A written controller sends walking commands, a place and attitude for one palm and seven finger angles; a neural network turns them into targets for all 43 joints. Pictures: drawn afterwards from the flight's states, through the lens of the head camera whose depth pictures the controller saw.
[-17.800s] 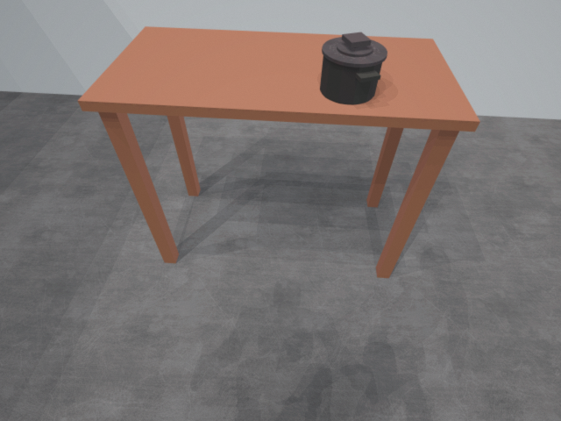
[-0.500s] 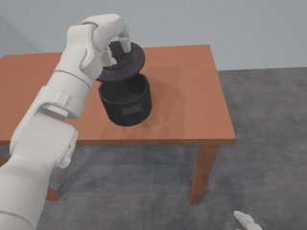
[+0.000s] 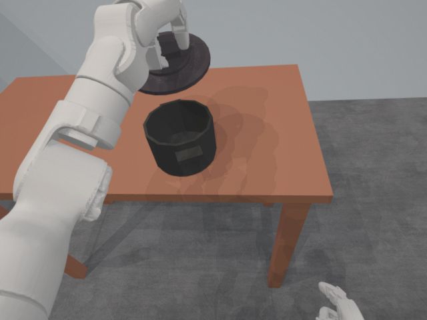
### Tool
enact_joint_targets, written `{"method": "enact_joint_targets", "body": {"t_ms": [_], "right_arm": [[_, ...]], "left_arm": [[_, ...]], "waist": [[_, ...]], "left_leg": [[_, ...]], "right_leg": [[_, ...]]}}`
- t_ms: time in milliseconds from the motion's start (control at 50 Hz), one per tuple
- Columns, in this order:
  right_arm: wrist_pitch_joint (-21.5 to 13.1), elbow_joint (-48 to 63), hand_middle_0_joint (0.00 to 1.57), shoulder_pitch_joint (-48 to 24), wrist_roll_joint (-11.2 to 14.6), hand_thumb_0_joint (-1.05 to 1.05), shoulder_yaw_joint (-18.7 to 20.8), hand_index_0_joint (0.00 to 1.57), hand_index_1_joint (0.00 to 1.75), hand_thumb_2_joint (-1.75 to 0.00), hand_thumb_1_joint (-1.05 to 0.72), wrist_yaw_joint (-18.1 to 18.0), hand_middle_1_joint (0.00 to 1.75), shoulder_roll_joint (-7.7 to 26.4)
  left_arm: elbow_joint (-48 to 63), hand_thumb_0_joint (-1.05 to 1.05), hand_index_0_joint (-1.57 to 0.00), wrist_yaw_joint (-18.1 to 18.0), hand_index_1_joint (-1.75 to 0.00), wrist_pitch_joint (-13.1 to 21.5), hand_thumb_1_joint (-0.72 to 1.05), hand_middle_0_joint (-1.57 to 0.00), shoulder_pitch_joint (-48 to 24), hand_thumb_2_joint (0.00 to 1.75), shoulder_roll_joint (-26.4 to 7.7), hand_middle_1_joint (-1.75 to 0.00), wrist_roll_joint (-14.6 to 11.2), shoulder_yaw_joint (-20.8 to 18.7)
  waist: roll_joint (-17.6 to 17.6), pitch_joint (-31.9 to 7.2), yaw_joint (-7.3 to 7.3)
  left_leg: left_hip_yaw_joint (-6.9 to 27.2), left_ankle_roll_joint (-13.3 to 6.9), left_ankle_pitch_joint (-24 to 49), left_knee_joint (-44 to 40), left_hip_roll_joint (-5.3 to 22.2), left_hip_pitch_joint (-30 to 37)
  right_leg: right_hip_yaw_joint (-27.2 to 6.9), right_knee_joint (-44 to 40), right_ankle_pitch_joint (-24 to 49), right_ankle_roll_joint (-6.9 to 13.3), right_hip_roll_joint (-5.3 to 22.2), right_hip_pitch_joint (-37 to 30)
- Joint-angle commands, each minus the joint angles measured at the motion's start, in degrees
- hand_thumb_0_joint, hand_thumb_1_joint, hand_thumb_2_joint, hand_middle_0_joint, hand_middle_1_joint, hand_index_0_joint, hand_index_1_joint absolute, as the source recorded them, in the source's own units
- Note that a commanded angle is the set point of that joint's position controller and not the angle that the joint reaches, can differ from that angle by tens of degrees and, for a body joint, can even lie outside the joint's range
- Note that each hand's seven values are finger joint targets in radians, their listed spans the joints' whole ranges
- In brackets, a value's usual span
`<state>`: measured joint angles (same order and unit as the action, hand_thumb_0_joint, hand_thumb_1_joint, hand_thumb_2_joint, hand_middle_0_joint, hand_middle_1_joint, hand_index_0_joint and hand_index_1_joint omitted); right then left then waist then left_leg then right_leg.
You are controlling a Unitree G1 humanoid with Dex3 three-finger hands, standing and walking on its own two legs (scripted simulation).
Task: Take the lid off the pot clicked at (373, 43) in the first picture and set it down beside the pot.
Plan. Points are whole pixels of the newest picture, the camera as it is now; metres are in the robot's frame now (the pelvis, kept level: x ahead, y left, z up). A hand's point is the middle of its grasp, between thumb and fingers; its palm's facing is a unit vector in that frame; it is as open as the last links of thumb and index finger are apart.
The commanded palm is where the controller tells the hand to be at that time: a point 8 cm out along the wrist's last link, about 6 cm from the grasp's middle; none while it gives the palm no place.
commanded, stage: lift the lid straight up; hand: left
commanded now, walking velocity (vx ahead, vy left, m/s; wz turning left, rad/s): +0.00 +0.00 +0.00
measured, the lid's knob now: (162, 48) +0.50 +0.08 +0.27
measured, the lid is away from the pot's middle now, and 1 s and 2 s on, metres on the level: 0.02 0.10 0.20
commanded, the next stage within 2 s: move the lid sideways beside the pot in 0.30 s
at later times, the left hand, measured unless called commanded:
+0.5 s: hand (150, 39) +0.47 +0.09 +0.30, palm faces -0.11 -0.04 -0.99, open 7.9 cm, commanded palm +0.44 +0.12 +0.37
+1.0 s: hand (96, 50) +0.46 +0.18 +0.30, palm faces -0.14 -0.03 -0.99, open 7.9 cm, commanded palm +0.44 +0.18 +0.37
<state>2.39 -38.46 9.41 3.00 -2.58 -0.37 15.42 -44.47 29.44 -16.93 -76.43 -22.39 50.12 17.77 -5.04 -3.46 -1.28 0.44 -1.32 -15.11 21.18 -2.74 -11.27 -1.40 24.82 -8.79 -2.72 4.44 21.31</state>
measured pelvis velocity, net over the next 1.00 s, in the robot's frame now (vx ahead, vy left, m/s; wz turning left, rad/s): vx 0.00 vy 0.01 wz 0.01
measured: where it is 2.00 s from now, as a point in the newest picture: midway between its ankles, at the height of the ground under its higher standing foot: outside the picture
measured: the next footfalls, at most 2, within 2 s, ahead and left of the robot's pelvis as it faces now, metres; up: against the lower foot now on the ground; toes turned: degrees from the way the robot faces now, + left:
none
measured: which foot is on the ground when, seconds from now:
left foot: down 0.00-1.00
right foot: down 0.00-1.00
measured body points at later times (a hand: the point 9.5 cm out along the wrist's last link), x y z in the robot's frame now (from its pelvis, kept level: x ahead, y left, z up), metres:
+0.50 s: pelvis +0.00 +0.00 +0.00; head +0.02 -0.05 +0.45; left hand +0.47 +0.09 +0.35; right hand +0.14 -0.25 -0.13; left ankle -0.05 +0.11 -0.74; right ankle +0.04 -0.15 -0.74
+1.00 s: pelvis +0.00 +0.01 +0.00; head +0.02 -0.02 +0.45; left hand +0.46 +0.18 +0.35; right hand +0.14 -0.24 -0.12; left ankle -0.05 +0.11 -0.74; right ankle +0.04 -0.15 -0.74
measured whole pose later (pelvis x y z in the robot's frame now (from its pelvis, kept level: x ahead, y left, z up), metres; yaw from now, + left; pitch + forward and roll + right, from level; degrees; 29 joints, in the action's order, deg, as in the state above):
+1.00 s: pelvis +0.00 +0.01 +0.00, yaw +1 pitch +5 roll +1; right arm 2.4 -37.8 11.1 4.2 -2.3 -1.0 16.1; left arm -41.5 34.9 -15.9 -74.1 -33.0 51.2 16.3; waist -3.3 -2.8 -1.5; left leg 1.0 -1.7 -15.4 22.4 -2.6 -11.7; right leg -0.7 23.1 -7.8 -2.7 4.4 20.1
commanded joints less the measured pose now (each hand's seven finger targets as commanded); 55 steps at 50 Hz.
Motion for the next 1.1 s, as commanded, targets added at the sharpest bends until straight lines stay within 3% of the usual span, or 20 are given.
{"method": "enact_joint_targets", "body": {"t_ms": [0,80,100,180,200,280,300,380,400,480,500,520,740,800,880,940,980,1000,1060,1080], "right_arm": [[-2.28,7.83,0.2,-3.75,0.33,0.0,2.32,0.2,0.3,-0.9,-0.9,0.27,0.3,5.71],[-1.72,7.18,0.2,-3.22,0.88,0.0,2.53,0.2,0.3,-0.9,-0.9,-0.04,0.3,6.34],[-2.03,7.02,0.2,-2.76,0.52,0.0,2.22,0.2,0.3,-0.9,-0.9,-0.19,0.3,6.29],[-2.36,7.81,0.2,-3.1,0.61,0.0,2.51,0.2,0.3,-0.9,-0.9,-0.45,0.3,6.45],[-2.69,7.92,0.2,-2.82,0.34,0.0,2.37,0.2,0.3,-0.9,-0.9,-0.4,0.3,6.08],[-2.41,7.74,0.2,-2.72,0.69,0.0,2.7,0.2,0.3,-0.9,-0.9,-0.27,0.3,6.67],[-2.66,7.63,0.2,-2.19,0.34,0.0,2.5,0.2,0.3,-0.9,-0.9,-0.41,0.3,6.54],[-2.72,8.42,0.2,-3.34,0.78,0.0,2.76,0.2,0.3,-0.9,-0.9,-0.19,0.3,6.59],[-2.91,8.34,0.2,-2.73,0.5,0.0,2.72,0.2,0.3,-0.9,-0.9,-0.25,0.3,6.39],[-2.08,8.57,0.2,-3.33,0.84,0.0,3.04,0.2,0.3,-0.9,-0.9,-0.22,0.3,7.22],[-2.17,8.86,0.2,-3.48,0.7,0.0,2.68,0.2,0.3,-0.9,-0.9,-0.22,0.3,6.88],[-2.08,8.99,0.2,-4.31,0.8,0.0,2.68,0.2,0.3,-0.9,-0.9,-0.38,0.3,6.65],[-2.01,8.69,0.2,-2.92,1.68,0.0,2.8,0.2,0.3,-0.9,-0.9,-1.01,0.3,6.88],[-3.07,9.43,0.2,-2.79,1.26,0.0,2.97,0.2,0.3,-0.9,-0.9,-0.93,0.3,6.76],[-2.5,7.85,0.2,-1.38,1.49,0.0,3.26,0.2,0.3,-0.9,-0.9,-0.83,0.3,8.0],[-1.87,7.61,0.2,-1.26,1.58,0.0,2.99,0.2,0.3,-0.9,-0.9,-0.64,0.3,7.81],[-1.73,8.37,0.2,-1.88,1.66,0.0,3.15,0.2,0.3,-0.9,-0.9,-0.4,0.3,7.88],[-2.02,8.31,0.2,-1.72,1.45,0.0,2.98,0.2,0.3,-0.9,-0.9,-0.3,0.3,7.24],[-1.54,7.96,0.2,-0.71,1.28,0.0,3.04,0.2,0.3,-0.9,-0.9,-0.39,0.3,8.08],[-1.32,8.34,0.2,-0.92,1.23,0.0,3.3,0.2,0.3,-0.9,-0.9,-0.28,0.3,8.79]], "left_arm": [[14.38,0.0,-0.86,-3.95,-0.93,0.07,0.47,-0.78,-40.51,1.2,-15.63,-0.88,2.72,-6.5],[9.14,0.0,-0.86,-3.7,-0.93,-0.8,0.47,-0.78,-38.69,1.2,-11.89,-0.88,1.22,-4.47],[10.41,0.0,-0.86,-3.8,-0.93,-0.62,0.47,-0.78,-41.13,1.2,-16.23,-0.88,2.64,-6.91],[11.45,0.0,-0.86,-3.67,-0.93,-0.24,0.47,-0.78,-40.24,1.2,-15.0,-0.88,1.89,-6.13],[13.31,0.0,-0.86,-3.67,-0.93,-0.12,0.47,-0.78,-42.05,1.2,-18.49,-0.88,3.15,-8.36],[10.03,0.0,-0.86,-3.24,-0.93,-0.65,0.47,-0.78,-38.16,1.2,-15.6,-0.88,1.85,-6.73],[12.37,0.0,-0.86,-3.35,-0.93,-0.55,0.47,-0.78,-40.66,1.2,-20.76,-0.88,3.23,-10.32],[12.76,0.0,-0.86,-2.83,-0.93,-0.65,0.47,-0.78,-38.16,1.2,-17.06,-0.88,1.94,-7.2],[14.74,0.0,-0.86,-2.94,-0.93,-0.56,0.47,-0.78,-39.6,1.2,-21.96,-0.88,4.0,-10.56],[12.51,0.0,-0.86,-2.12,-0.93,-0.98,0.47,-0.78,-33.86,1.2,-21.15,-0.88,3.22,-9.98],[14.83,0.0,-0.86,-2.04,-0.93,-0.8,0.47,-0.78,-36.51,1.2,-24.96,-0.88,4.59,-12.29],[12.98,0.0,-0.86,-1.63,-0.93,-1.08,0.47,-0.78,-35.53,1.2,-22.64,-0.88,4.77,-10.38],[14.45,0.0,-0.86,0.86,-0.93,0.03,0.47,-0.78,-37.9,1.2,-22.43,-0.88,3.74,-7.16],[22.83,0.0,-0.86,0.5,-0.93,1.78,0.47,-0.78,-41.62,1.2,-25.47,-0.88,3.07,-9.08],[15.09,0.0,-0.86,1.28,-0.93,1.36,0.47,-0.78,-34.01,1.2,-23.37,-0.88,1.63,-8.02],[13.64,0.0,-0.86,1.31,-0.93,1.34,0.47,-0.78,-34.45,1.2,-25.41,-0.88,3.31,-9.72],[17.06,0.0,-0.86,1.18,-0.93,2.06,0.47,-0.78,-35.02,1.2,-21.65,-0.88,2.1,-5.94],[20.34,0.0,-0.86,1.06,-0.93,2.36,0.47,-0.78,-39.24,1.2,-23.82,-0.88,3.33,-7.41],[15.91,0.0,-0.86,1.29,-0.93,1.8,0.47,-0.78,-35.4,1.2,-28.74,-0.88,3.93,-12.18],[16.13,0.0,-0.86,1.08,-0.93,2.11,0.47,-0.78,-32.8,1.2,-28.91,-0.88,2.96,-12.18]], "waist": [[8.42,-28.21,-0.47],[9.18,-22.23,-1.54],[9.91,-24.61,-0.85],[8.38,-26.76,-0.87],[9.02,-29.53,-0.27],[9.48,-25.94,-0.77],[10.99,-28.12,-0.07],[8.79,-26.99,-0.45],[10.06,-29.23,0.34],[9.79,-26.42,0.18],[9.81,-28.06,0.65],[10.74,-26.66,0.17],[6.61,-23.08,-1.87],[1.56,-29.42,-1.23],[2.63,-22.98,-1.91],[5.61,-22.53,-1.44],[1.63,-23.27,-2.14],[0.97,-25.2,-1.84],[4.73,-25.7,-0.98],[2.82,-26.07,-0.88]], "left_leg": [[-1.23,-0.83,25.41,-0.78,-0.3,3.17],[-1.94,-1.11,20.32,-1.39,-0.37,1.76],[-1.77,-0.97,18.94,-1.97,-0.44,1.11],[-1.9,-1.35,21.65,-1.3,-0.47,2.26],[-1.86,-1.4,21.86,-1.21,-0.55,2.19],[-2.14,-1.51,22.1,-1.22,-0.37,1.54],[-2.15,-1.52,21.74,-1.55,-0.41,1.07],[-2.3,-1.69,22.97,-1.08,-0.33,1.95],[-2.23,-1.69,23.01,-1.13,-0.31,1.76],[-2.55,-1.83,24.17,-0.79,-0.19,1.27],[-2.55,-1.59,23.01,-1.26,-0.16,0.79],[-2.7,-1.97,22.66,-0.86,-0.21,0.55],[-1.74,-1.95,18.49,-0.68,-0.54,2.69],[-0.63,-1.53,22.93,0.14,-0.57,6.72],[-0.26,-1.07,24.27,-0.05,-0.17,4.99],[-0.59,-1.32,22.14,-0.58,-0.11,3.2],[-0.23,-0.82,24.68,-0.02,-0.08,5.22],[0.12,-0.51,25.26,-0.29,0.07,6.26],[0.02,-0.99,25.94,-0.22,0.05,4.22],[0.18,-0.79,27.9,0.23,0.13,4.61]], "right_leg": [[3.43,1.75,20.02,4.88,-3.0,-18.99],[4.0,0.26,16.42,4.81,-3.15,-15.29],[3.67,0.75,15.6,4.73,-3.19,-16.99],[3.21,0.81,18.37,4.81,-2.78,-18.6],[2.74,1.32,18.97,4.66,-2.82,-20.31],[3.32,0.58,19.29,4.67,-2.8,-18.66],[2.82,1.03,19.66,4.49,-2.83,-20.71],[3.0,0.83,20.26,4.63,-2.72,-19.81],[2.5,1.31,20.44,4.5,-2.74,-21.5],[2.96,0.84,21.62,4.58,-2.6,-20.63],[2.59,1.3,20.73,4.5,-2.63,-21.77],[2.78,1.39,20.51,4.63,-2.74,-20.77],[3.79,-0.36,14.38,4.74,-3.64,-15.41],[3.29,0.11,15.83,4.98,-3.78,-16.92],[4.33,-0.85,15.7,5.26,-3.82,-14.23],[4.43,-0.67,15.09,5.19,-4.02,-14.94],[4.46,-0.66,15.3,5.38,-3.79,-13.92],[4.43,-0.64,14.66,5.3,-4.17,-14.2],[4.19,-0.31,16.69,5.22,-4.02,-16.71],[4.09,-0.36,17.61,5.41,-3.7,-16.83]]}}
